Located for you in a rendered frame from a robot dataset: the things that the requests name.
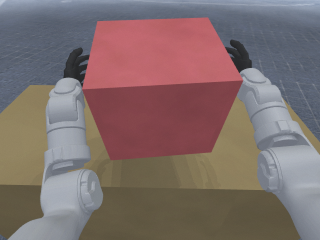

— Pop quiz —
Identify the left robot upper arm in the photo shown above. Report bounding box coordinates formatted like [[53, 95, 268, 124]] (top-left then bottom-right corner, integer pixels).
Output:
[[8, 169, 103, 240]]

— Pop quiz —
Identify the robot left hand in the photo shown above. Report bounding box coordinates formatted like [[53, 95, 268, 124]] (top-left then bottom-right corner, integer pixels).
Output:
[[63, 47, 90, 88]]

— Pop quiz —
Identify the left robot forearm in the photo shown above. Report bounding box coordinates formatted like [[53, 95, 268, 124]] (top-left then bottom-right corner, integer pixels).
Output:
[[40, 77, 91, 213]]

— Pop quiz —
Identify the pedestal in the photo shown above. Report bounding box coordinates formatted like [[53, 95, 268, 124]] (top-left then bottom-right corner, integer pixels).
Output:
[[0, 85, 320, 240]]

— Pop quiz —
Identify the right robot upper arm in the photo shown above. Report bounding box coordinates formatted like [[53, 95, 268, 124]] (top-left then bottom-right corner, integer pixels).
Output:
[[257, 145, 320, 240]]

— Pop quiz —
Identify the robot right hand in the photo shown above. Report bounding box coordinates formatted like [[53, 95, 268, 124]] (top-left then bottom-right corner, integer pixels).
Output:
[[225, 39, 252, 73]]

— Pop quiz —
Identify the carton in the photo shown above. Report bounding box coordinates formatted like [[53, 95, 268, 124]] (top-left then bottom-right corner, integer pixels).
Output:
[[82, 17, 243, 161]]

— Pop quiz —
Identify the right robot forearm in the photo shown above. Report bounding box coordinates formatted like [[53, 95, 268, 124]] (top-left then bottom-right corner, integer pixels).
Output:
[[237, 68, 320, 157]]

